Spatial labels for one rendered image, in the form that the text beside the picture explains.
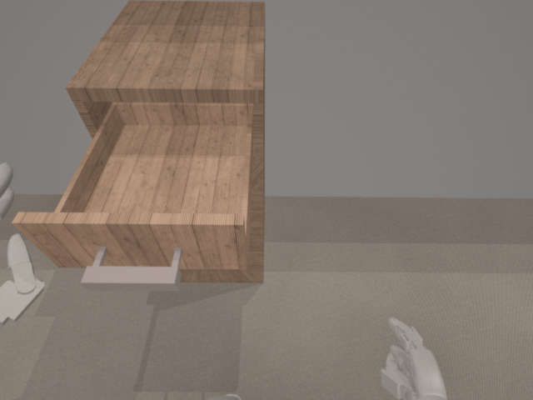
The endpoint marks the drawer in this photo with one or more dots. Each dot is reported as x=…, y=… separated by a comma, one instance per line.
x=157, y=176

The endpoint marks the right robot hand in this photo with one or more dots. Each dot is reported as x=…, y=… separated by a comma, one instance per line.
x=420, y=374

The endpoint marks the left robot hand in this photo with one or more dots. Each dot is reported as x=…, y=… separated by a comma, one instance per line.
x=18, y=295

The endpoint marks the cabinet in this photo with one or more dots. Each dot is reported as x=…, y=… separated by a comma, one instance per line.
x=181, y=52

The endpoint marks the handle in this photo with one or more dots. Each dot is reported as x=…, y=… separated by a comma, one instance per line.
x=104, y=278

